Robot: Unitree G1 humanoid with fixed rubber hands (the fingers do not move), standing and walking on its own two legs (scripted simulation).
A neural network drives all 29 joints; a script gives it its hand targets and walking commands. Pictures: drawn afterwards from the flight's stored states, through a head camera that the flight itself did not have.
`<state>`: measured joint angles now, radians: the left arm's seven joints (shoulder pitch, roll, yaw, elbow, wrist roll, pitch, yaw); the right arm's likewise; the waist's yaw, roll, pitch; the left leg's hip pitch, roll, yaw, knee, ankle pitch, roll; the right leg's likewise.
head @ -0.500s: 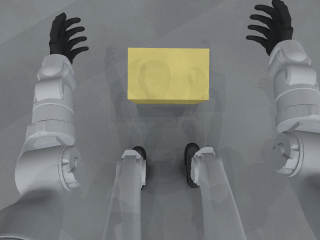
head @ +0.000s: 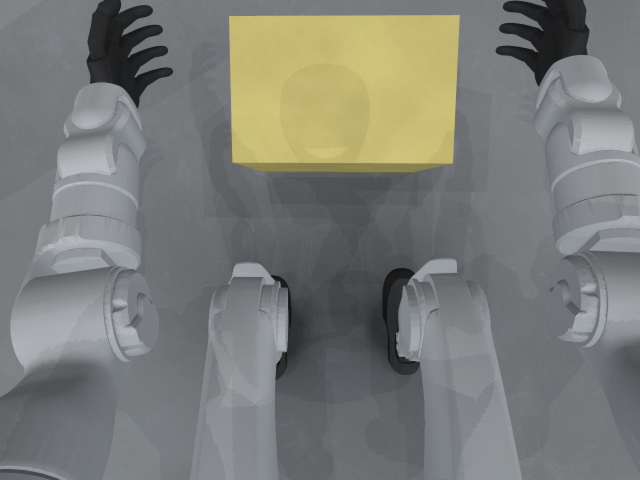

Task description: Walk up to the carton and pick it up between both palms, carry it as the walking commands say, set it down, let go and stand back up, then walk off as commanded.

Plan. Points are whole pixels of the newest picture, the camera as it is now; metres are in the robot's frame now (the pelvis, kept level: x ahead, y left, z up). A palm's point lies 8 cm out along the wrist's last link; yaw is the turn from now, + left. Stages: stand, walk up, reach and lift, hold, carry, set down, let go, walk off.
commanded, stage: reach and lift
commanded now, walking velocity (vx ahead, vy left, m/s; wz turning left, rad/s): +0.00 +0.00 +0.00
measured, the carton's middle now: (340, 111) +0.51 -0.01 -0.34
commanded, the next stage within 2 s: none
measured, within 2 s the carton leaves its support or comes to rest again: neither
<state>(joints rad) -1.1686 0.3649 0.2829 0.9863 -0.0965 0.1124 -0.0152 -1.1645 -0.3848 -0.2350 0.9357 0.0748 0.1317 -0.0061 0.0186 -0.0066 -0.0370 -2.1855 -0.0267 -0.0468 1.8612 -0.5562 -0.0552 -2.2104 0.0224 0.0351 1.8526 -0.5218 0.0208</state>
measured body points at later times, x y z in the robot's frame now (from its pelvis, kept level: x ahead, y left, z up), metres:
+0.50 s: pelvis -0.02 +0.00 -0.09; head +0.36 +0.00 +0.15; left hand +0.52 +0.22 -0.28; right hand +0.53 -0.22 -0.27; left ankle +0.09 +0.13 -0.42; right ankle +0.10 -0.12 -0.42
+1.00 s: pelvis -0.03 +0.01 -0.10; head +0.33 +0.01 +0.17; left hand +0.52 +0.21 -0.27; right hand +0.52 -0.22 -0.26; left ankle +0.09 +0.13 -0.42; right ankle +0.09 -0.12 -0.42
